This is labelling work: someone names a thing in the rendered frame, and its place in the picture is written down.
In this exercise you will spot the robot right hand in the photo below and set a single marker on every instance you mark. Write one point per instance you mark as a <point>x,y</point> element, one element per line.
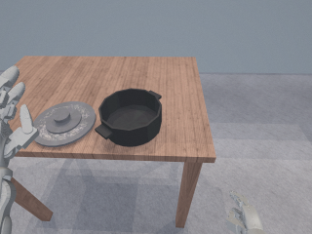
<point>239,222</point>

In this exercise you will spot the pot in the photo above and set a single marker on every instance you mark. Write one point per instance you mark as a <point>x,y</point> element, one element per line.
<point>130,117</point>

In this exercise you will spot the left robot forearm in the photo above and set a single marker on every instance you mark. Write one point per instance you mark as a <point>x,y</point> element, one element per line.
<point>8,195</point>

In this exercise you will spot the lid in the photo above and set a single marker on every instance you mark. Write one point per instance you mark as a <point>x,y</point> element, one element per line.
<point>53,134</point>

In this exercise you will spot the knob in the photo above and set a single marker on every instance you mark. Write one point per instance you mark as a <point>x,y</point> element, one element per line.
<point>61,116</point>

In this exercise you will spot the table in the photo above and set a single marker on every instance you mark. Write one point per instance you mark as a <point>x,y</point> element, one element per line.
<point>185,133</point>

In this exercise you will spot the robot left hand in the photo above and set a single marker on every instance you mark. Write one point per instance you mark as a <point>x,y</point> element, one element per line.
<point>9,98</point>

